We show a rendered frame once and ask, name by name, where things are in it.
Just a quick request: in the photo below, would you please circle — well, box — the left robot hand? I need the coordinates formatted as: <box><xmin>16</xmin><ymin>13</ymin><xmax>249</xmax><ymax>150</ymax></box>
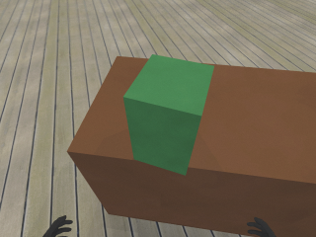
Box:
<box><xmin>42</xmin><ymin>215</ymin><xmax>73</xmax><ymax>237</ymax></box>

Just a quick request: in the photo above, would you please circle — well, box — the carton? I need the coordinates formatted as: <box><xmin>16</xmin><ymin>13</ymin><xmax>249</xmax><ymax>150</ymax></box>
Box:
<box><xmin>123</xmin><ymin>54</ymin><xmax>214</xmax><ymax>176</ymax></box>

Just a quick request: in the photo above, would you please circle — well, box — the pedestal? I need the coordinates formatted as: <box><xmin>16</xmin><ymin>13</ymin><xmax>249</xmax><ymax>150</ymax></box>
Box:
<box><xmin>67</xmin><ymin>56</ymin><xmax>316</xmax><ymax>237</ymax></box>

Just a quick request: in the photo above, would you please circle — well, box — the right robot hand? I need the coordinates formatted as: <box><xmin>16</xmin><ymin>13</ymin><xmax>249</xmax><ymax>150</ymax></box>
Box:
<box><xmin>247</xmin><ymin>217</ymin><xmax>276</xmax><ymax>237</ymax></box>

